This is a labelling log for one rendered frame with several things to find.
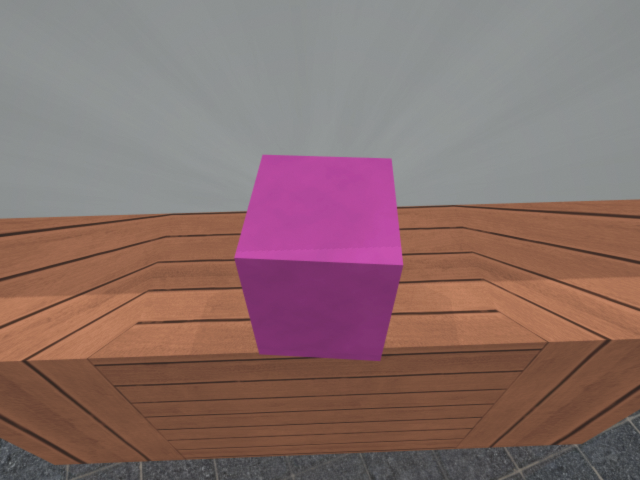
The carton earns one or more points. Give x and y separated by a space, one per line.
319 256

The pedestal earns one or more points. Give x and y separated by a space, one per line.
127 338

